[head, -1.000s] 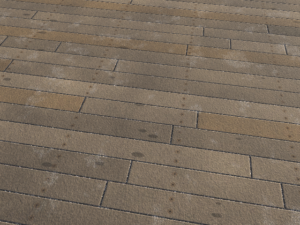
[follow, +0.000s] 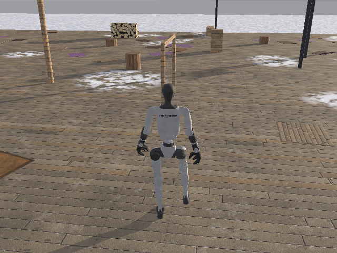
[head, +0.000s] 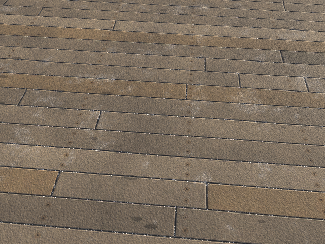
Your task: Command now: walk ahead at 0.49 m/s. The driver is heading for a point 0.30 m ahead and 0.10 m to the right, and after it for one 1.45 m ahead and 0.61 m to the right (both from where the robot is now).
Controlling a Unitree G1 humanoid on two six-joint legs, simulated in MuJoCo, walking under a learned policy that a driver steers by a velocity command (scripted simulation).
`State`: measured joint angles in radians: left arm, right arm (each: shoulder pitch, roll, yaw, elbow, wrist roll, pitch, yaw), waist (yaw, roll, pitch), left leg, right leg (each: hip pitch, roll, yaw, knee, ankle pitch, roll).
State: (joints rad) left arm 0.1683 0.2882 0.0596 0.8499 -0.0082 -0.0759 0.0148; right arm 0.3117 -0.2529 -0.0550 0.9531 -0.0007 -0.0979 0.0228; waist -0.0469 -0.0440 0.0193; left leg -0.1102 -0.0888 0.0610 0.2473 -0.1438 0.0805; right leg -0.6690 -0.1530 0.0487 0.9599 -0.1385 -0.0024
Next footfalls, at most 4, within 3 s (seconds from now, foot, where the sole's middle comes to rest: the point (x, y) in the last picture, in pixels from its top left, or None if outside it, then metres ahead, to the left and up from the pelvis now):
0.24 right None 0.34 -0.16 -0.78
0.78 left None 0.33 0.08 -0.78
1.28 right None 0.44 -0.32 -0.78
1.80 left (229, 169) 0.84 -0.33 -0.78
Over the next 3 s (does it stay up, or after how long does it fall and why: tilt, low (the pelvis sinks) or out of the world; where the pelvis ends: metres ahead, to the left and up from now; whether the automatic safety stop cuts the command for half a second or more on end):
stays up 1.18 -0.62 -0.01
